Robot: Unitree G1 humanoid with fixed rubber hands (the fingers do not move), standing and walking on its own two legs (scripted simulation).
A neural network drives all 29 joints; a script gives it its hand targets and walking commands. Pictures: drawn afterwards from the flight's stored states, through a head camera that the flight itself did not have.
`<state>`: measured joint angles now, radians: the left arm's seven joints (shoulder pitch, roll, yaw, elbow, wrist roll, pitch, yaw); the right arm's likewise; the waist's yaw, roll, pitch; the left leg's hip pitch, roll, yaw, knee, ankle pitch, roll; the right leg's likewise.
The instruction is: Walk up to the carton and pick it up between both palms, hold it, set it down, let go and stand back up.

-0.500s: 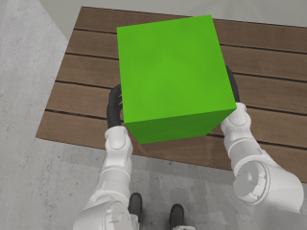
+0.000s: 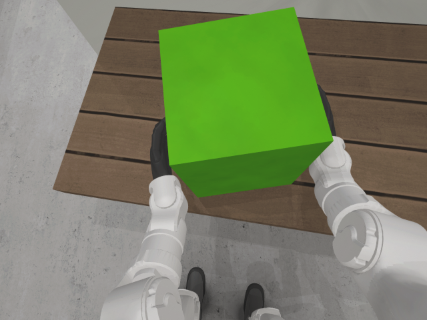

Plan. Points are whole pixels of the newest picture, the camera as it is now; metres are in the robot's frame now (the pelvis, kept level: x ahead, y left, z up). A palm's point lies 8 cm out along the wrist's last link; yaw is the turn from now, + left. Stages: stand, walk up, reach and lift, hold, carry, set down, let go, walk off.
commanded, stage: reach and lift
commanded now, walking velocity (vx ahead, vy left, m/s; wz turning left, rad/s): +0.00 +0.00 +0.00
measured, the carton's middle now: (236, 120) +0.47 +0.04 -0.03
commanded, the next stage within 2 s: none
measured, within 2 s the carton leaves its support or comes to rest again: leaves its support in 1.62 s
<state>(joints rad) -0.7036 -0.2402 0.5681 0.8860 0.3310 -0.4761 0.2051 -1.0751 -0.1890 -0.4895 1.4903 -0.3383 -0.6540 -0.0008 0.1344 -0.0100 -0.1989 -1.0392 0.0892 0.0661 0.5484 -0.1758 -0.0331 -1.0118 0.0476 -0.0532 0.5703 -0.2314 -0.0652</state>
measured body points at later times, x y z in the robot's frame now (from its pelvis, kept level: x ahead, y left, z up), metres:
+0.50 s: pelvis -0.01 +0.01 -0.03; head +0.19 -0.01 +0.37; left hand +0.40 +0.17 -0.08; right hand +0.50 -0.10 -0.05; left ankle +0.00 +0.15 -0.71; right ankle -0.02 -0.08 -0.71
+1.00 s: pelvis -0.03 +0.03 -0.05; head +0.16 +0.05 +0.36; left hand +0.39 +0.18 -0.09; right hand +0.48 -0.10 -0.05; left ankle +0.00 +0.15 -0.71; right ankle -0.02 -0.08 -0.71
